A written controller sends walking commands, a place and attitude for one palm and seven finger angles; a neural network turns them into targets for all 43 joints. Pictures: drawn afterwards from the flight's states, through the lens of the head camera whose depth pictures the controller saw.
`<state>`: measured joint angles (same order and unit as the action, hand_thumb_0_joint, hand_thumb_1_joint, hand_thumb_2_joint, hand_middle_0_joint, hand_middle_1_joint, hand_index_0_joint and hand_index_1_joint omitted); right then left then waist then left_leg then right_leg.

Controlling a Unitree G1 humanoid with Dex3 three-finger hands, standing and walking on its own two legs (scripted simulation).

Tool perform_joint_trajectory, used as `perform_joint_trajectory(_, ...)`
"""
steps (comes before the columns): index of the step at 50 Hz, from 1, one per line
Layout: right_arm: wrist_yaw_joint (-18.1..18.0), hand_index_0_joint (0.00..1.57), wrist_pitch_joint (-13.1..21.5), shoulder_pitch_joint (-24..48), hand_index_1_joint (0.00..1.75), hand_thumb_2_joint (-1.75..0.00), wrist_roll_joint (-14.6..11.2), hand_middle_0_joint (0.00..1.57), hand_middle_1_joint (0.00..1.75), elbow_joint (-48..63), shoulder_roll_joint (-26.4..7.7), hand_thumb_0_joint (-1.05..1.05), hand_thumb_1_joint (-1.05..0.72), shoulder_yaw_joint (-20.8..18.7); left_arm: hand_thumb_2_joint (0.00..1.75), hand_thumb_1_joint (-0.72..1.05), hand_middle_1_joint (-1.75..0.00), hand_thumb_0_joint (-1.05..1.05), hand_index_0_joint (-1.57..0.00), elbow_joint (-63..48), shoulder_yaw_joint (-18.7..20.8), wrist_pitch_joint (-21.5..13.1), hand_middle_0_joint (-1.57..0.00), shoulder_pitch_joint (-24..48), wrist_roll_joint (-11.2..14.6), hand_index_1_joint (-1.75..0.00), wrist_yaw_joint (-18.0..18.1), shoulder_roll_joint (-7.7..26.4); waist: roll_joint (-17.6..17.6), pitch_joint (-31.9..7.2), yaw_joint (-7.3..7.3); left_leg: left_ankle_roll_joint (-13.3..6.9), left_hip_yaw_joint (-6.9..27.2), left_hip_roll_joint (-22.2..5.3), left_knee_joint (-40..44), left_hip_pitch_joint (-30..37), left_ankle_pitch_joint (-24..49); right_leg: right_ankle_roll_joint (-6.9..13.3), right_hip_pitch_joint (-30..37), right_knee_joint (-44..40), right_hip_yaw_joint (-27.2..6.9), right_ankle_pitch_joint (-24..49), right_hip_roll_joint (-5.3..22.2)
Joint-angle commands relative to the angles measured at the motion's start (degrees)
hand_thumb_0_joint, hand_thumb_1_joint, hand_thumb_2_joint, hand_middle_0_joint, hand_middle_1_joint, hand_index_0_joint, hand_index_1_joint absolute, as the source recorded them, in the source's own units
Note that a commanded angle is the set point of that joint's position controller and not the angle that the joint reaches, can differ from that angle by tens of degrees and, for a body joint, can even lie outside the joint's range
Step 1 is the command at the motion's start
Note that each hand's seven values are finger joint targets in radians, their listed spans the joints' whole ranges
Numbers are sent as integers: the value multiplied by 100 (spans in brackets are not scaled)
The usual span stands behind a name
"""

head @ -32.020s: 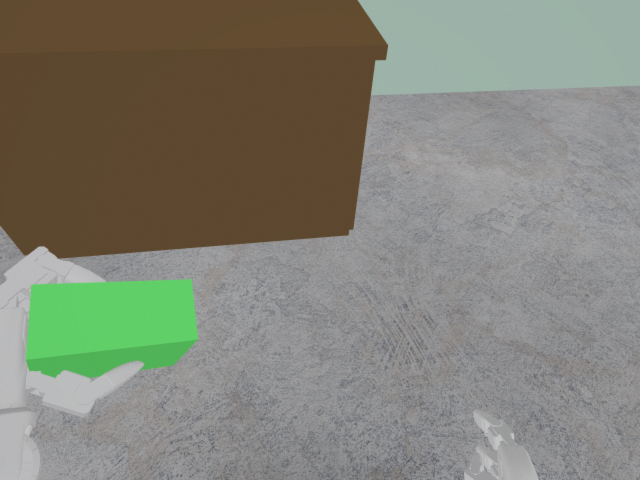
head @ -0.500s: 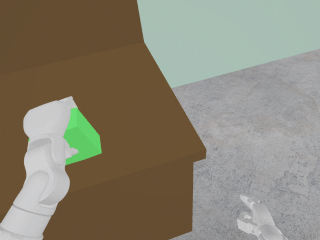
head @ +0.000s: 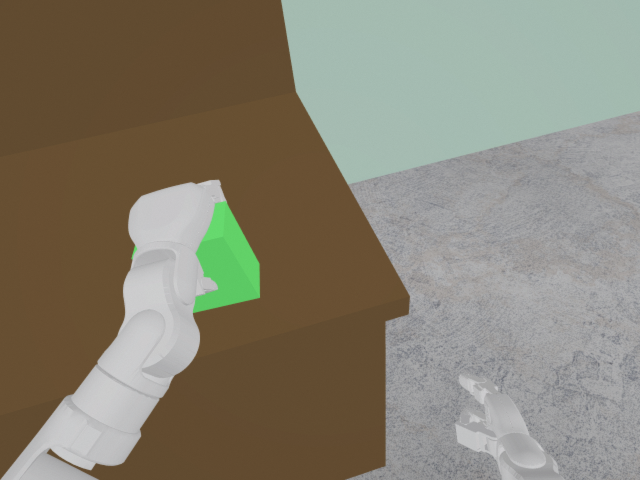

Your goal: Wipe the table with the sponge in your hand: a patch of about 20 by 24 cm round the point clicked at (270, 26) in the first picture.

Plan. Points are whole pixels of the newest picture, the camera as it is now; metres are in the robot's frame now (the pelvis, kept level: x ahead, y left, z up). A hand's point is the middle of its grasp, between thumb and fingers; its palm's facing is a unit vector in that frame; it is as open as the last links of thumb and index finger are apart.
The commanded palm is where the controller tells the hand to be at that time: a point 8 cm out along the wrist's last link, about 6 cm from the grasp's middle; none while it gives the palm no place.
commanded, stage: wipe forward along the third lane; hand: left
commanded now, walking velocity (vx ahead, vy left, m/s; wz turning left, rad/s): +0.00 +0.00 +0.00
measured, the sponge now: (210, 271) +0.32 +0.20 +0.12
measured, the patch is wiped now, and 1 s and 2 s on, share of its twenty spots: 0.70 0.95 1.00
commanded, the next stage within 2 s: wipe back along the third lane in 1.68 s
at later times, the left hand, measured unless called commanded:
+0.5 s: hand (212, 223) +0.37 +0.20 +0.16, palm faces +0.03 -0.03 -1.00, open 10.2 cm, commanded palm +0.34 +0.22 +0.21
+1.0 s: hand (209, 204) +0.41 +0.22 +0.16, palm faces -0.04 +0.01 -1.00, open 10.2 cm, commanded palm +0.39 +0.25 +0.19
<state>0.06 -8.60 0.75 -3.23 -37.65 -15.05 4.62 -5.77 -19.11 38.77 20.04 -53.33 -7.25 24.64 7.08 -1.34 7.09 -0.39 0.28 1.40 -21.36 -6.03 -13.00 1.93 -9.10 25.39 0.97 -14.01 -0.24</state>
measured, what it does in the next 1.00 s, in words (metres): stands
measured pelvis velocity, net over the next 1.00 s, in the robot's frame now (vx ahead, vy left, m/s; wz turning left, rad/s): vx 0.00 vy -0.04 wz -0.01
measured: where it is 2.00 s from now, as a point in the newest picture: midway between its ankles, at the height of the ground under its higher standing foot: outside the picture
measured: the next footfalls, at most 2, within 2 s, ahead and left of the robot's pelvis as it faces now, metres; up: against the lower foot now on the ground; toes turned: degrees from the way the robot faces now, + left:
none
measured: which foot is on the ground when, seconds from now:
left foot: down 0.00-1.00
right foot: down 0.00-1.00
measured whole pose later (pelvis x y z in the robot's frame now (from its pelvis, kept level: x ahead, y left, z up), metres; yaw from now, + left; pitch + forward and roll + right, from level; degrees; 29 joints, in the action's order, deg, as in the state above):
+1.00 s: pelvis +0.00 -0.04 +0.00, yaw +0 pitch +2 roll +1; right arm -5.6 -6.5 -8.5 -3.5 -40.8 -17.9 2.7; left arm 36.4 -9.1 21.4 40.9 -53.9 -7.9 30.3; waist 5.0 -3.2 0.5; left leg -0.1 0.8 -1.5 -23.6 -12.3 -13.6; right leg 4.7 -15.1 26.5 1.7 -13.7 -3.2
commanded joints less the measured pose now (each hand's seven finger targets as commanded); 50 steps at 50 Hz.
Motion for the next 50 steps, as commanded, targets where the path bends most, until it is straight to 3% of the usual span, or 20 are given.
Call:
perform_joint_trajectory(1,-16,20,214,1238,30,-90,-42,20,30,918,-468,0,-90,-158,130,10,-160,0,-120,-663,338,-15,-120,2067,99,-160,241,288,-940,-1093,-215,-183,-76,72,238,-57,1290,153,688,-300,-186,1136,-136)
perform_joint_trajectory(3,-20,20,179,1257,30,-90,-24,20,30,900,-496,0,-90,-171,130,10,-160,0,-120,-573,432,19,-120,2184,54,-160,263,436,-861,-1153,-176,-185,-96,94,256,-84,1249,153,747,-321,-221,1132,-130)
perform_joint_trajectory(4,-27,20,171,1239,30,-90,-25,20,30,917,-543,0,-90,-170,130,10,-160,0,-120,-460,747,70,-120,2093,-8,-160,306,762,-884,-1205,-119,-174,-83,70,284,-131,1154,183,769,-315,-318,999,-152)
perform_joint_trajectory(5,-26,20,190,1273,30,-90,-24,20,30,950,-494,0,-90,-132,130,10,-160,0,-120,-394,421,70,-120,2209,-10,-160,290,383,-956,-1187,-171,-176,-118,99,260,-175,1220,168,793,-282,-228,1091,-112)
perform_joint_trajectory(9,-105,20,153,1178,30,-90,-33,20,30,817,-579,0,-90,-131,130,10,-160,0,-120,262,687,140,-120,2449,-95,-160,299,798,-843,-969,-208,-177,-128,96,324,-292,842,159,616,-401,-313,655,-118)
perform_joint_trajectory(11,-158,20,189,1149,30,-90,-45,20,30,752,-573,0,-90,-125,130,10,-160,0,-120,653,494,113,-120,2653,-121,-160,252,598,-1036,-878,-293,-181,-163,107,315,-348,724,116,534,-438,-250,523,-90)
perform_joint_trajectory(14,-218,20,244,1035,30,-90,-12,20,30,676,-665,0,-90,-157,130,10,-160,0,-120,1185,861,103,-120,2690,-243,-160,217,1124,-980,-1083,-215,-187,-175,145,281,-417,688,112,667,-429,-382,554,-74)
perform_joint_trajectory(15,-238,20,283,1052,30,-90,-24,20,30,719,-628,0,-90,-140,130,10,-160,0,-120,1320,659,75,-120,2743,-206,-160,172,894,-1128,-1049,-253,-186,-221,158,257,-480,668,68,674,-422,-330,565,-40)
perform_joint_trajectory(19,-307,20,316,825,30,-90,-7,20,30,680,-696,0,-90,-186,130,10,-160,0,-120,1672,945,-181,-120,2711,-98,-160,40,1174,-1144,-1098,-282,-197,-200,152,218,-564,643,33,727,-409,-371,675,-23)
perform_joint_trajectory(22,-361,20,355,675,30,-90,-1,20,30,678,-709,0,-90,-223,130,10,-160,0,-120,1820,972,-465,-120,2636,-57,-160,9,1162,-1244,-1045,-332,-212,-225,156,139,-589,701,-11,707,-413,-391,869,-7)
perform_joint_trajectory(24,-371,20,370,600,30,-90,9,20,30,705,-735,0,-90,-254,130,10,-160,0,-120,1852,1193,-621,-120,2411,-19,-160,39,1343,-1133,-1114,-266,-204,-204,159,136,-608,746,4,785,-381,-420,958,-9)
perform_joint_trajectory(25,-391,20,373,568,30,-90,-3,20,30,691,-737,0,-90,-247,130,10,-160,0,-120,1970,980,-680,-120,2564,-49,-160,41,1136,-1244,-914,-375,-204,-230,155,146,-639,696,-13,635,-428,-377,910,-6)
perform_joint_trajectory(26,-395,20,376,511,30,-90,-8,20,30,676,-732,0,-90,-266,130,10,-160,0,-120,2015,976,-720,-120,2527,-19,-160,51,1109,-1269,-931,-363,-215,-235,152,129,-636,666,-34,625,-448,-383,880,-9)
perform_joint_trajectory(29,-433,20,382,426,30,-90,5,20,30,612,-807,0,-90,-308,130,10,-160,0,-120,2252,1282,-818,-120,2566,-67,-160,122,1516,-1223,-926,-339,-203,-219,155,126,-695,631,-23,638,-476,-476,859,-2)
perform_joint_trajectory(30,-448,20,399,405,30,-90,-2,20,30,616,-798,0,-90,-294,130,10,-160,0,-120,2335,1107,-856,-120,2692,-62,-160,127,1347,-1297,-867,-394,-210,-245,162,109,-723,615,-45,581,-485,-435,868,11)
perform_joint_trajectory(36,-541,20,397,203,30,-90,-35,20,30,449,-844,0,-90,-318,130,10,-160,0,-120,3205,1114,-993,-120,3043,-118,-160,144,1509,-1353,-710,-515,-203,-255,144,113,-890,339,-88,387,-624,-506,483,30)
perform_joint_trajectory(38,-562,20,416,89,30,-90,-20,20,30,419,-874,0,-90,-327,130,10,-160,0,-120,3352,1149,-1107,-120,3301,-170,-160,120,1643,-1335,-912,-541,-212,-252,150,54,-907,433,-93,475,-573,-527,719,51)
perform_joint_trajectory(39,-568,20,407,14,30,-90,-5,20,30,398,-901,0,-90,-346,130,10,-160,0,-120,3492,1395,-1164,-120,3190,-186,-160,126,1923,-1220,-1055,-478,-190,-223,143,54,-932,467,-76,589,-525,-562,792,49)
perform_joint_trajectory(41,-589,20,422,-41,30,-90,-29,20,30,436,-872,0,-90,-327,130,10,-160,0,-120,3792,1252,-1307,-120,3080,-166,-160,93,1748,-1378,-923,-533,-193,-251,133,4,-1042,410,-122,537,-528,-562,799,72)
perform_joint_trajectory(50,-623,20,409,-440,30,-90,-21,20,30,426,-918,0,-90,-395,130,10,-160,0,-120,4316,1403,-1864,-120,3512,-271,-160,143,1995,-1313,-1105,-602,-207,-232,140,-90,-1202,450,-128,509,-435,-547,1087,78)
